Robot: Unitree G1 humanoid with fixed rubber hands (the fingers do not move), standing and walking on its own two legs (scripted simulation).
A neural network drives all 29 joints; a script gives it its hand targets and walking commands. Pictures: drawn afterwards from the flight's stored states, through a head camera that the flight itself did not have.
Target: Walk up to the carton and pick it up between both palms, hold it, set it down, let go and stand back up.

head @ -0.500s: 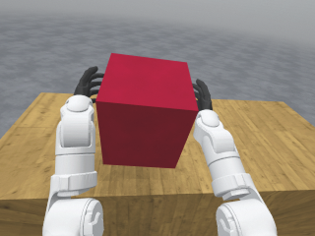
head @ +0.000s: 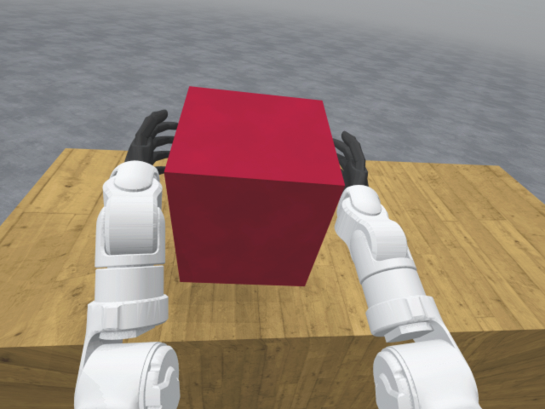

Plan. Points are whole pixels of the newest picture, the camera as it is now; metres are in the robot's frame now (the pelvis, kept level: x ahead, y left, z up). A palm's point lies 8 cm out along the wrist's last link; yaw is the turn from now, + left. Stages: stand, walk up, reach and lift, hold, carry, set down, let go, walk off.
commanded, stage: hold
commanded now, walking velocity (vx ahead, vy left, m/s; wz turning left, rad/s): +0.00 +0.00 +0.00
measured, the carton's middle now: (250, 192) +0.39 +0.04 +0.18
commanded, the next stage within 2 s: none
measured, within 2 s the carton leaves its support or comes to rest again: neither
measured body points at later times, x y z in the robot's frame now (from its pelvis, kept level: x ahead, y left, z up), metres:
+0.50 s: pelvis -0.02 +0.00 +0.00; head -0.09 +0.02 +0.44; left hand +0.36 +0.16 +0.26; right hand +0.36 -0.12 +0.23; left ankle +0.02 +0.12 -0.75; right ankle +0.01 -0.12 -0.75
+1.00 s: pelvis -0.01 +0.00 +0.00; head -0.09 +0.03 +0.44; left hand +0.34 +0.18 +0.24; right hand +0.36 -0.11 +0.22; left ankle +0.02 +0.12 -0.75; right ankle +0.01 -0.12 -0.75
